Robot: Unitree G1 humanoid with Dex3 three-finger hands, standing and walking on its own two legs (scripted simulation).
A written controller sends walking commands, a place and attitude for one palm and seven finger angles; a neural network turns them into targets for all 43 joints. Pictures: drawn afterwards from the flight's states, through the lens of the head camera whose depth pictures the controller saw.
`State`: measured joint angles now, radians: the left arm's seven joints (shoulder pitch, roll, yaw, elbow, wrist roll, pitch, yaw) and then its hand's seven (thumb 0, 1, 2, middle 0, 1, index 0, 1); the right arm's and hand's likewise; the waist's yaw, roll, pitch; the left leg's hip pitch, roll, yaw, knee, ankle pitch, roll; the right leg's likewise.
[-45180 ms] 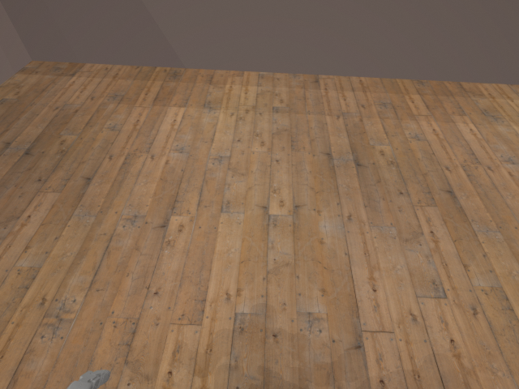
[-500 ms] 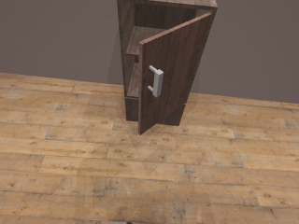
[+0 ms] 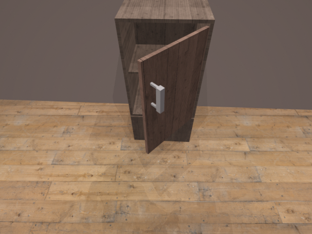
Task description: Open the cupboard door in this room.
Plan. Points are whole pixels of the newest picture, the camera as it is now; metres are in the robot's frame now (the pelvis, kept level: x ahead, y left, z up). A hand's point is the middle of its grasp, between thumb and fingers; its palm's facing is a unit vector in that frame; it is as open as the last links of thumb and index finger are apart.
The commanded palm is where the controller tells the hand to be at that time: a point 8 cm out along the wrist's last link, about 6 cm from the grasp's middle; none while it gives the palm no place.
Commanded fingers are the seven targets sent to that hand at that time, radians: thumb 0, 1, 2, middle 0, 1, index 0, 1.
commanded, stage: let the arm hang, fingers relaxed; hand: left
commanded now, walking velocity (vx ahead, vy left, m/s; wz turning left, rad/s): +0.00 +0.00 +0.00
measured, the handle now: (156, 97) +0.62 +0.04 -0.04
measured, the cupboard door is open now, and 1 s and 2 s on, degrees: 47 47 47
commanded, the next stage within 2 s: look to check the result in 0.14 s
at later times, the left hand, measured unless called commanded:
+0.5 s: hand out of the picture +0.06 +0.19 -0.17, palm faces -0.01 -0.96 -0.28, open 7.3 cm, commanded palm none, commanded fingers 0.00 0.90 0.90 -0.20 -0.30 -0.20 -0.30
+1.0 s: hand out of the picture +0.05 +0.17 -0.17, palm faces -0.01 -0.97 -0.23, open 7.3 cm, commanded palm none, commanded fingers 0.00 0.90 0.90 -0.20 -0.30 -0.20 -0.30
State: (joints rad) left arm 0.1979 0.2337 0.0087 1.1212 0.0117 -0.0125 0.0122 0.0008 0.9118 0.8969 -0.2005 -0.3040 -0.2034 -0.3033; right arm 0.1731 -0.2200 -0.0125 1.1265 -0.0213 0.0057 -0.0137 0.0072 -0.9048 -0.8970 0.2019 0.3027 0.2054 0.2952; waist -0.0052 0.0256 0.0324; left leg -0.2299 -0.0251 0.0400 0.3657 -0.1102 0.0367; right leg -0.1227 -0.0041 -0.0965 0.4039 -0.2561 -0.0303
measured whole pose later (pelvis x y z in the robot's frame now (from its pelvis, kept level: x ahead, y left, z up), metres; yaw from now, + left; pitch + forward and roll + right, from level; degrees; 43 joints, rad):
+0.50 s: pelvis +0.03 -0.02 +0.00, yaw +0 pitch -1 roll +0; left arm 0.19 0.23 0.01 1.15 0.00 -0.01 0.02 0.00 0.91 0.90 -0.20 -0.30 -0.21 -0.30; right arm 0.16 -0.24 0.00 1.15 -0.02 0.01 -0.02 0.01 -0.91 -0.90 0.20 0.30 0.20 0.30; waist -0.01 0.02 0.06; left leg -0.18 0.00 0.04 0.35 -0.14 0.01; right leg -0.05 0.03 -0.09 0.32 -0.25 -0.05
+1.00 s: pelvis +0.03 -0.02 +0.00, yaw -3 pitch -1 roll +0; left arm 0.23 0.19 0.01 1.13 0.00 0.01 0.03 0.00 0.91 0.90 -0.20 -0.30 -0.21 -0.30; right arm 0.17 -0.20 -0.01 1.14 -0.02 0.02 -0.04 0.01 -0.91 -0.90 0.20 0.30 0.20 0.30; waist 0.01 0.01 0.05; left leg -0.19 0.03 0.07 0.40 -0.19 0.00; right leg -0.06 0.05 -0.06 0.35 -0.27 -0.06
